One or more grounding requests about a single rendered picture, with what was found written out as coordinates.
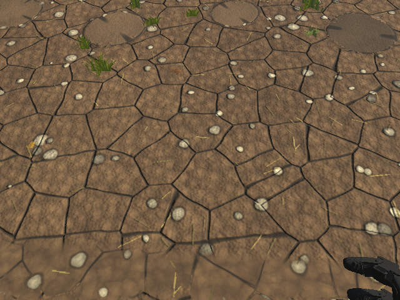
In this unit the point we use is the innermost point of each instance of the robot right hand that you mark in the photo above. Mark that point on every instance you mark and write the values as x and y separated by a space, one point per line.
382 270

